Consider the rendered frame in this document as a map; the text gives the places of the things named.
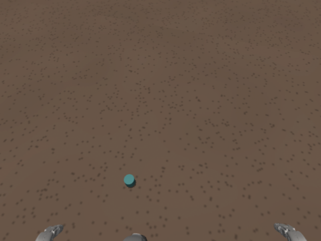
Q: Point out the left robot hand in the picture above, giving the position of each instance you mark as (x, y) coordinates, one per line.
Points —
(50, 233)

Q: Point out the right robot hand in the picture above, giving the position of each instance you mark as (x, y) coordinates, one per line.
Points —
(289, 232)

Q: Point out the tin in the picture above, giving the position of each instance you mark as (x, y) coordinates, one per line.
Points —
(129, 180)

